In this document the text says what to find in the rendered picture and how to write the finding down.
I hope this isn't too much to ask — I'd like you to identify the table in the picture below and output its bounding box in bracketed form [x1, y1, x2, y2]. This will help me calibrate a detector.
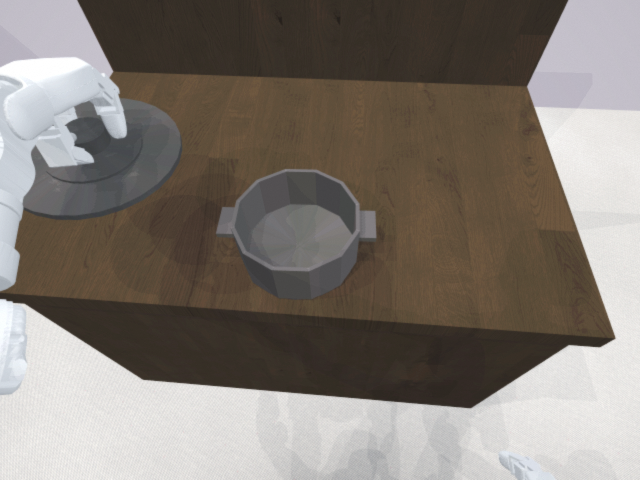
[0, 0, 616, 408]

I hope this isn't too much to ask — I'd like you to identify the robot right hand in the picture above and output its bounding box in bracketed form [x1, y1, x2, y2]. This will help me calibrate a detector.
[498, 451, 556, 480]

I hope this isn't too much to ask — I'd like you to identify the lid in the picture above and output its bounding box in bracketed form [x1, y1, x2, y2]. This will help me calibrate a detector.
[22, 98, 182, 220]

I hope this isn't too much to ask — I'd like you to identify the robot left hand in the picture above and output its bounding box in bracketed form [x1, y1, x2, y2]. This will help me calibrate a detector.
[0, 57, 127, 168]

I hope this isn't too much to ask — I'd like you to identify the pot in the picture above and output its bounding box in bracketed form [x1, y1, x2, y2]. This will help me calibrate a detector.
[216, 169, 376, 300]

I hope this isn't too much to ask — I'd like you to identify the left robot forearm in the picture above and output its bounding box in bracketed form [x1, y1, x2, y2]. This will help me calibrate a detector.
[0, 70, 54, 291]

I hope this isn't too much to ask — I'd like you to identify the knob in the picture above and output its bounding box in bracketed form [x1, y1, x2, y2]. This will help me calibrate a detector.
[65, 117, 111, 156]

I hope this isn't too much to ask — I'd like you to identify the left robot upper arm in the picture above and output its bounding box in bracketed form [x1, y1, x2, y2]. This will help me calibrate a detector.
[0, 299, 27, 395]

